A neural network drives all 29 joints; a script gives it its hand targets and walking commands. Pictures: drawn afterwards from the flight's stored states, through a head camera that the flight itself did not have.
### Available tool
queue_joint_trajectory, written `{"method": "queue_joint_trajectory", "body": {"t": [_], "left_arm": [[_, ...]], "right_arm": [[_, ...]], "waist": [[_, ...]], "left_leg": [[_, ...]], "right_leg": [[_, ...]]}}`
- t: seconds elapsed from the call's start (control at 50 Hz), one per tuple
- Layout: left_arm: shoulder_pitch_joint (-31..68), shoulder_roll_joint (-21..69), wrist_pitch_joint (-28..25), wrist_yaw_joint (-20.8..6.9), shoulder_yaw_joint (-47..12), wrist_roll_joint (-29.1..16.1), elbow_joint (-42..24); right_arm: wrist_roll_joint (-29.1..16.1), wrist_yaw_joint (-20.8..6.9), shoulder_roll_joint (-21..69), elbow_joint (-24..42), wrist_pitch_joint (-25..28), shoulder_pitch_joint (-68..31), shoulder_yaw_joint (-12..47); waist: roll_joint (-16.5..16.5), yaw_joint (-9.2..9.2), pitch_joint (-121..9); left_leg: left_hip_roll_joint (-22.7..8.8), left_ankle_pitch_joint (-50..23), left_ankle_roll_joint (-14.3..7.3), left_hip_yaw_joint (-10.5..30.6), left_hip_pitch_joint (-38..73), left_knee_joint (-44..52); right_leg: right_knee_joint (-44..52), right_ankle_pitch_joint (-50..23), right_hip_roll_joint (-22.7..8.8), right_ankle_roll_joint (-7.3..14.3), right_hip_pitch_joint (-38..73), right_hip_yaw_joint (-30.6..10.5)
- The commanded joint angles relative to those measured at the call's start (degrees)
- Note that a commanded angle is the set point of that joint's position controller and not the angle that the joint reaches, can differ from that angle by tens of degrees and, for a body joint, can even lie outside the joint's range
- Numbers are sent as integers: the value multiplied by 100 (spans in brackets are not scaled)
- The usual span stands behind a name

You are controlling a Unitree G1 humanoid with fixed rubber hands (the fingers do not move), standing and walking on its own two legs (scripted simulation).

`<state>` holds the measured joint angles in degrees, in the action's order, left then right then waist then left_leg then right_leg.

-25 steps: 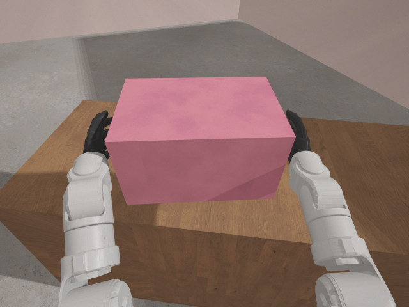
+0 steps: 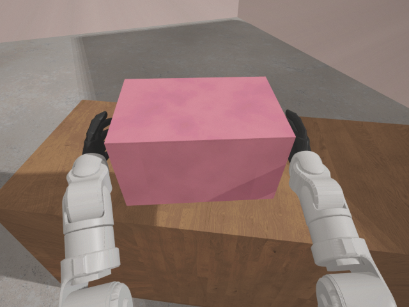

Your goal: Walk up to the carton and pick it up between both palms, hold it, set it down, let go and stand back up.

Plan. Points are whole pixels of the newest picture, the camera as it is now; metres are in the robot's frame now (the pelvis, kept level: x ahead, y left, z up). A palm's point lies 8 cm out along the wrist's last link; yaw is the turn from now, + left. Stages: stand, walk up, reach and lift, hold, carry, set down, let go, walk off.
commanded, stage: hold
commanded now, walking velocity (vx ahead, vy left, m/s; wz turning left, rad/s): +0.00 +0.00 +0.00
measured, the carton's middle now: (198, 138) +0.40 +0.01 +0.16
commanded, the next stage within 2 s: set down in 1.70 s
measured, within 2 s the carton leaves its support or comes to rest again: neither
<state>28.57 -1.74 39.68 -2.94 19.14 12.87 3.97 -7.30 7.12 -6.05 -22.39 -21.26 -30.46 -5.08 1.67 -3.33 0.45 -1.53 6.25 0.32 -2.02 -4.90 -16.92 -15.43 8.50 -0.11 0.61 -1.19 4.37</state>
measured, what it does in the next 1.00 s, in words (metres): stands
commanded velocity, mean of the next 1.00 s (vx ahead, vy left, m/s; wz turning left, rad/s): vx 0.00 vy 0.00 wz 0.00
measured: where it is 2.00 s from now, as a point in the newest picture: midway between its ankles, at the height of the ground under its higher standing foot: outside the picture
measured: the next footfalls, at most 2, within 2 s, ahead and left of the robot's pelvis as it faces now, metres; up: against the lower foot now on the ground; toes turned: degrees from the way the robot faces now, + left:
none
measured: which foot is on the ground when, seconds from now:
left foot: down 0.00-1.00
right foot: down 0.00-1.00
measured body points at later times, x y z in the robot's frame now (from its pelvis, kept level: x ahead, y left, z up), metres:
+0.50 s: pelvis +0.00 +0.00 +0.00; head -0.04 +0.01 +0.45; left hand +0.36 +0.19 +0.17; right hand +0.36 -0.18 +0.16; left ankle +0.04 +0.12 -0.75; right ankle +0.01 -0.11 -0.75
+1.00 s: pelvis +0.00 +0.00 +0.00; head -0.03 +0.01 +0.45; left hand +0.36 +0.19 +0.17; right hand +0.37 -0.19 +0.16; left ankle +0.04 +0.12 -0.75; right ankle +0.01 -0.11 -0.75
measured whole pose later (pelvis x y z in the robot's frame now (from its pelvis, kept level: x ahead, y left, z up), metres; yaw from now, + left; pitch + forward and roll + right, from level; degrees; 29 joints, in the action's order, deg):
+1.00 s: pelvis +0.00 +0.00 +0.00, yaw +0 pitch -6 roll +0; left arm 28.8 -1.7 39.7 -2.9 19.0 13.1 3.9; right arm -7.6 7.2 -6.3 -22.4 -21.1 -30.6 -4.9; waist 1.6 -3.3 0.8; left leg -1.6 6.4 0.4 -2.1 -4.7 -17.0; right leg -15.4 8.5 -0.1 0.6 -1.0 4.2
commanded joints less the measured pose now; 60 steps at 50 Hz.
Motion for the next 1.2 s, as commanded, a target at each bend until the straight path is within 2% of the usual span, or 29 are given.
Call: {"method": "queue_joint_trajectory", "body": {"t": [0.0, 0.04, 0.1, 0.12, 0.22, 0.28, 0.42, 0.5, 0.52, 0.62, 0.64, 0.76, 0.84, 0.86, 0.88, 0.94, 1.18], "left_arm": [[3538, 2065, -416, -946, -2674, -954, -1163], [3615, 1975, -411, -975, -2546, -891, -1026], [3656, 2050, -430, -944, -2715, -975, -1199], [3673, 2016, -429, -928, -2631, -951, -1113], [3745, 2049, -433, -922, -2676, -972, -1052], [3666, 2103, -427, -929, -2700, -993, -1093], [3808, 2069, -439, -953, -2535, -910, -859], [3815, 2066, -455, -948, -2567, -909, -928], [3827, 2112, -456, -947, -2632, -952, -961], [3706, 2090, -460, -934, -2569, -900, -883], [3724, 2086, -458, -940, -2630, -939, -947], [3815, 2105, -466, -945, -2622, -934, -896], [3757, 2134, -485, -908, -2738, -973, -1143], [3711, 2104, -476, -897, -2752, -954, -1197], [3679, 2086, -470, -894, -2727, -961, -1213], [3575, 2041, -422, -920, -2627, -907, -1097], [3766, 2023, -434, -924, -2677, -990, -1147]], "right_arm": [[-637, -936, 2463, 2031, 544, -4309, 2087], [-604, -930, 2446, 1948, 526, -4395, 2027], [-648, -934, 2459, 2137, 561, -4467, 2092], [-630, -943, 2436, 2065, 545, -4495, 2050], [-548, -964, 2446, 1870, 530, -4423, 1953], [-566, -968, 2466, 1990, 544, -4428, 2011], [-520, -996, 2512, 1838, 561, -4614, 1966], [-551, -1003, 2558, 1782, 579, -4566, 2000], [-542, -993, 2544, 1819, 588, -4544, 1958], [-539, -997, 2509, 1797, 603, -4498, 2004], [-564, -982, 2507, 1825, 605, -4488, 1995], [-516, -1005, 2491, 1774, 596, -4556, 1914], [-618, -990, 2510, 1914, 608, -4457, 2054], [-640, -969, 2467, 1948, 605, -4399, 2064], [-643, -954, 2448, 1990, 595, -4407, 2084], [-638, -939, 2424, 2009, 568, -4406, 2058], [-646, -955, 2465, 2005, 531, -4513, 2057]], "waist": [[-303, -31, -2640], [-260, 8, -2534], [-351, -28, -2756], [-302, 19, -2613], [-326, -35, -2553], [-315, -46, -2681], [-220, 40, -2561], [-233, 53, -2629], [-288, -21, -2661], [-235, 35, -2625], [-285, -13, -2699], [-291, -23, -2577], [-348, -11, -2819], [-375, -67, -2872], [-352, -24, -2886], [-302, -8, -2665], [-266, -3, -2706]], "left_leg": [[322, -1274, 88, -11, 1272, -71], [338, -1069, 55, -31, 1170, -34], [318, -1240, 94, -18, 1285, -86], [311, -1200, 77, -18, 1251, -64], [298, -918, 83, -28, 1204, -10], [295, -1053, 83, -5, 1283, -24], [306, -746, 16, -40, 1121, 61], [319, -878, 28, -58, 1114, 15], [311, -930, 53, -45, 1177, 2], [317, -1027, 54, -36, 1248, -26], [326, -1022, 67, -37, 1268, -48], [303, -885, 57, -37, 1194, 21], [310, -1334, 108, -17, 1370, -115], [309, -1451, 127, -1, 1430, -148], [313, -1506, 123, 6, 1437, -163], [319, -1241, 106, -11, 1299, -72], [303, -1158, 68, -12, 1274, -63]], "right_leg": [[109, -1442, 239, -142, 271, -45], [135, -1290, 213, -153, 229, -51], [109, -1330, 249, -130, 242, -43], [119, -1253, 247, -128, 176, -31], [161, -987, 227, -110, 82, -33], [143, -1116, 232, -119, 156, -33], [180, -890, 215, -135, 117, -36], [157, -1035, 215, -148, 221, -46], [142, -1066, 222, -135, 217, -44], [158, -1120, 217, -141, 171, -43], [139, -1158, 214, -153, 204, -51], [170, -957, 217, -116, 107, -27], [94, -1360, 243, -134, 203, -38], [97, -1456, 252, -128, 233, -40], [77, -1516, 252, -136, 237, -48], [120, -1337, 237, -154, 232, -44], [120, -1201, 241, -123, 153, -33]]}}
